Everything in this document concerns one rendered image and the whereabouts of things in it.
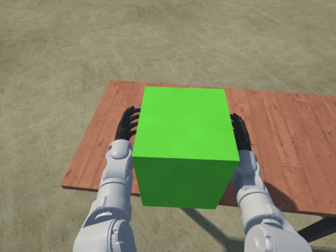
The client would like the table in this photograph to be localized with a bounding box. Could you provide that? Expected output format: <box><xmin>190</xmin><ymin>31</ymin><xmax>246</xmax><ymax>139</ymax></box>
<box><xmin>61</xmin><ymin>80</ymin><xmax>336</xmax><ymax>243</ymax></box>

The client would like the robot left hand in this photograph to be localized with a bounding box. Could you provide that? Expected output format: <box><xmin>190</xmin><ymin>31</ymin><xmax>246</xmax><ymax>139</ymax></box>
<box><xmin>115</xmin><ymin>106</ymin><xmax>141</xmax><ymax>141</ymax></box>

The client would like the right robot upper arm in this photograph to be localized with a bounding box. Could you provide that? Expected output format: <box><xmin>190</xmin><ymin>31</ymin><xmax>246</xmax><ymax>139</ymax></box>
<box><xmin>244</xmin><ymin>224</ymin><xmax>312</xmax><ymax>252</ymax></box>

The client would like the robot right hand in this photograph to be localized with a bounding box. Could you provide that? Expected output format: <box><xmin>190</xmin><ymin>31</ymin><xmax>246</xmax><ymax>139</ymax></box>
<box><xmin>230</xmin><ymin>113</ymin><xmax>251</xmax><ymax>151</ymax></box>

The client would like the left robot upper arm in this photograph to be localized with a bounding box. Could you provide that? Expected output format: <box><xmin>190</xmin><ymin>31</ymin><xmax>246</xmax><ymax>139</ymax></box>
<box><xmin>73</xmin><ymin>218</ymin><xmax>137</xmax><ymax>252</ymax></box>

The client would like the right robot forearm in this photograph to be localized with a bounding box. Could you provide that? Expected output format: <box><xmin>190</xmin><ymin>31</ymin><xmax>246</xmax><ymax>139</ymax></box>
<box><xmin>231</xmin><ymin>150</ymin><xmax>300</xmax><ymax>235</ymax></box>

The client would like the carton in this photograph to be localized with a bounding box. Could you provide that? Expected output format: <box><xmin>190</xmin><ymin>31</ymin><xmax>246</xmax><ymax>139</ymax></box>
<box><xmin>132</xmin><ymin>87</ymin><xmax>240</xmax><ymax>209</ymax></box>

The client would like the left robot forearm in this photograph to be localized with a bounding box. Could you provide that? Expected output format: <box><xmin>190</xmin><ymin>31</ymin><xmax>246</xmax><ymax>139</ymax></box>
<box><xmin>73</xmin><ymin>139</ymin><xmax>134</xmax><ymax>252</ymax></box>

